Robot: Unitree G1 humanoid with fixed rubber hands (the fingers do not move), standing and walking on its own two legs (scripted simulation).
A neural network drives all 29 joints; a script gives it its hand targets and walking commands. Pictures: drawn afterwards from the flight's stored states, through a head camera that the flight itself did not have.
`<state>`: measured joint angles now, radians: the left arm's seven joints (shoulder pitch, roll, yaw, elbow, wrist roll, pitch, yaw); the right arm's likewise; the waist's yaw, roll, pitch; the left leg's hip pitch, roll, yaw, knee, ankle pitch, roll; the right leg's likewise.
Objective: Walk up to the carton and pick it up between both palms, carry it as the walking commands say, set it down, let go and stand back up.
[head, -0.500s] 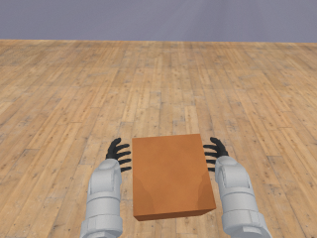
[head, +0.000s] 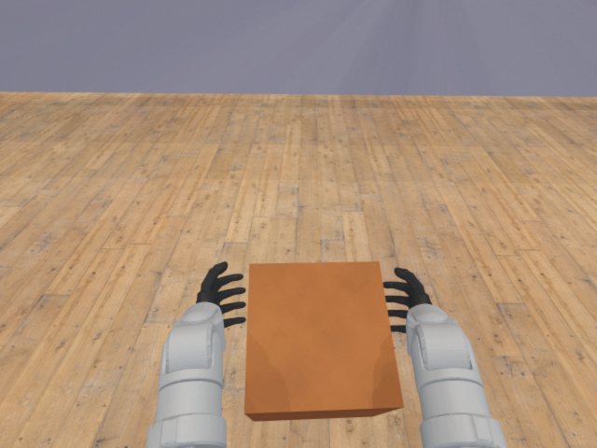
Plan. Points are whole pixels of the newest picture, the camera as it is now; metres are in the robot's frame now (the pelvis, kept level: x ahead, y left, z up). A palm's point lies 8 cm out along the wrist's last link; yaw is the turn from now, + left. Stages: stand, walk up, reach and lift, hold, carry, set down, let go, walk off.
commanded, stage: reach and lift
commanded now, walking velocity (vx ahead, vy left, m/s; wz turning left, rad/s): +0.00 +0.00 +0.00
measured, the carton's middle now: (314, 344) +0.32 +0.01 -0.03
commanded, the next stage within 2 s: hold in 0.08 s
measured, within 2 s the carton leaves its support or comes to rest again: neither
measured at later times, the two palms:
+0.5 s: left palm (210, 319) +0.29 +0.16 +0.07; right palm (422, 329) +0.29 -0.13 +0.06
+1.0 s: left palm (211, 316) +0.29 +0.16 +0.06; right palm (418, 321) +0.29 -0.13 +0.06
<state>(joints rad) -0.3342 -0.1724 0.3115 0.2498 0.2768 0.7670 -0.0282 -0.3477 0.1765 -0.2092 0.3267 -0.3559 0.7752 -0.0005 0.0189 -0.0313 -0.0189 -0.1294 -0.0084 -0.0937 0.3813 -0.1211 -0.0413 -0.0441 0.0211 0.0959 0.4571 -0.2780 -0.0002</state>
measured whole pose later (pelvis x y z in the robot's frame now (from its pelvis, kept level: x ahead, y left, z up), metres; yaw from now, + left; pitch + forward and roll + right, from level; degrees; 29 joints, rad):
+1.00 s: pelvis -0.01 +0.00 +0.00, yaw +0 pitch -4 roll +0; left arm -0.34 -0.17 0.26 0.17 0.28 0.79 0.00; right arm -0.35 0.18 -0.18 0.20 -0.35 0.84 -0.02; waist 0.02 0.00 -0.01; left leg -0.26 0.00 -0.09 0.46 -0.14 -0.04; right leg -0.17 0.03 0.09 0.52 -0.28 0.00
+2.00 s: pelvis -0.07 -0.04 -0.02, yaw +0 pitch +5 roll -1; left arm -0.25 -0.15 0.10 -0.32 0.16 1.29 0.21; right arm -0.29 0.16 -0.02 -0.30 -0.16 1.30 -0.20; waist 0.02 -0.01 -0.09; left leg -0.41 0.08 0.12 0.65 -0.31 0.00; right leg -0.50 0.04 -0.03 0.75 -0.37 -0.04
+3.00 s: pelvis -0.23 -0.22 -0.01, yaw -2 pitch +1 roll +0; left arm -0.22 -0.14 0.07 -0.40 0.15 1.31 0.20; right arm -0.23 0.15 0.02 -0.37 -0.16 1.31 -0.21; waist 0.02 -0.01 -0.09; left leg -0.33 0.15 0.14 0.60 -0.28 -0.05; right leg -0.48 -0.02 -0.06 0.81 -0.35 -0.05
